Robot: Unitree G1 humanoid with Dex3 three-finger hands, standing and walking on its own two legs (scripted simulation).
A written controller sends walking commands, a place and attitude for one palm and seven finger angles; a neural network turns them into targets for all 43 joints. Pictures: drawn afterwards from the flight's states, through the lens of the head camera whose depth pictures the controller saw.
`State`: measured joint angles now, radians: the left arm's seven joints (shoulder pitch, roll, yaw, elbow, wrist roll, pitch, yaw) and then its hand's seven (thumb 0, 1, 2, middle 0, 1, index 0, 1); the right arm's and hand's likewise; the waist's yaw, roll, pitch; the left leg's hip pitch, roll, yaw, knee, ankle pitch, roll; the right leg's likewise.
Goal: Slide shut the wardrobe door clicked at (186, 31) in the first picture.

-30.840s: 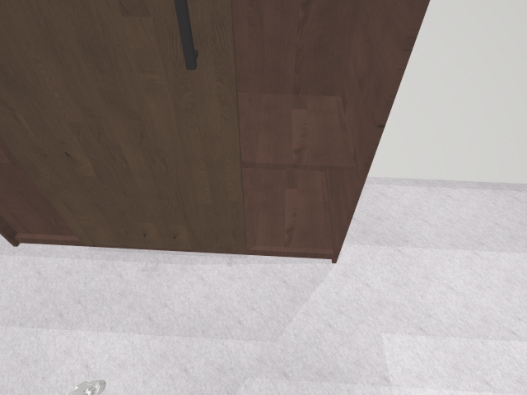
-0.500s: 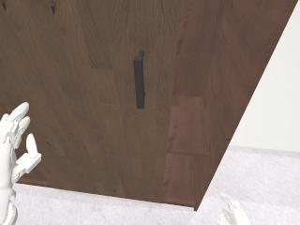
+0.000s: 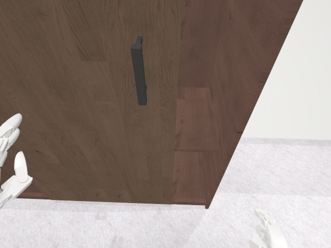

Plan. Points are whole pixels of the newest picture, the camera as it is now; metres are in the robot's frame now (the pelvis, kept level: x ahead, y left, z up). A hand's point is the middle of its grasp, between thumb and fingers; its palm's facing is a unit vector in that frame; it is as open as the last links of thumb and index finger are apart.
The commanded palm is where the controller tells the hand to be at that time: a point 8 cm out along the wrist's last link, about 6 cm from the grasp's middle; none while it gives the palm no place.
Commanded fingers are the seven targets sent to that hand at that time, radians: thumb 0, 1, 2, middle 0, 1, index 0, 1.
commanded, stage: step back with the hand held close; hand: left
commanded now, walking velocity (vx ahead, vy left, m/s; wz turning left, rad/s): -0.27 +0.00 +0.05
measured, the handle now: (141, 72) +0.45 +0.09 +0.21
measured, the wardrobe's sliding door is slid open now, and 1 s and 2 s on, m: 0.20 0.20 0.20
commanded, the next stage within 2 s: stop stepping back and stand still in 1.44 s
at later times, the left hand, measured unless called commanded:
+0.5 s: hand out of the picture +0.15 +0.27 +0.16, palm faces +0.46 -0.75 -0.48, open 7.4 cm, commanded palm +0.09 +0.31 +0.18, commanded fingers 0.00 0.90 0.90 -0.20 -0.30 -0.20 -0.30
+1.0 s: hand (4, 218) +0.13 +0.25 +0.16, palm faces +0.39 -0.80 -0.45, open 7.4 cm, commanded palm +0.06 +0.30 +0.18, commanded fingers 0.00 0.90 0.90 -0.20 -0.30 -0.20 -0.30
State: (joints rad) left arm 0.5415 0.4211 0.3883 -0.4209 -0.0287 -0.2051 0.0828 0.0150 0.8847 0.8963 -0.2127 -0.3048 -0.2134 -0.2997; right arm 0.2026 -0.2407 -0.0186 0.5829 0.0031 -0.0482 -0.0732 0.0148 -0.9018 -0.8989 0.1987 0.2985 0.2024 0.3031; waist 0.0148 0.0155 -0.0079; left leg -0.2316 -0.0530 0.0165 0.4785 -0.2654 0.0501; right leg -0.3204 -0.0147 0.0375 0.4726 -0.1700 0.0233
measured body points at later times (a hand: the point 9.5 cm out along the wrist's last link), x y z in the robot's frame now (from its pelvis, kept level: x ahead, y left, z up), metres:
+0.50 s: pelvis -0.05 +0.00 -0.02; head -0.04 +0.03 +0.43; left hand +0.12 +0.31 +0.19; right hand +0.11 -0.24 -0.09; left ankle -0.01 +0.09 -0.74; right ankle +0.04 -0.13 -0.74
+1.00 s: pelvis -0.08 -0.01 -0.01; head -0.04 +0.03 +0.44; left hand +0.10 +0.29 +0.19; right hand +0.10 -0.23 -0.08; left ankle -0.01 +0.09 -0.74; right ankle -0.08 -0.13 -0.74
